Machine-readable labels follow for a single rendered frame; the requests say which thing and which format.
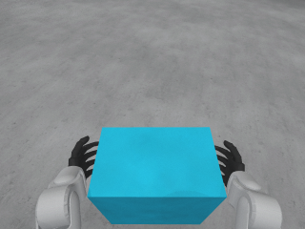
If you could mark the left robot hand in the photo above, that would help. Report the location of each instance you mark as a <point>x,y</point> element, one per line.
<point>79,156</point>

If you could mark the robot left forearm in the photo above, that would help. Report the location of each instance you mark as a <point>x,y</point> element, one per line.
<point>58,207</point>

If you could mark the carton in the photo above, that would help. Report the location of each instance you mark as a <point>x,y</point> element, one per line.
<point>156,175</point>

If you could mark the right robot hand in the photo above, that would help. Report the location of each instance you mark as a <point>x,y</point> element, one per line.
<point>232,160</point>

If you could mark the robot right forearm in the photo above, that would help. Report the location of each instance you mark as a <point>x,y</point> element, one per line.
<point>254,208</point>

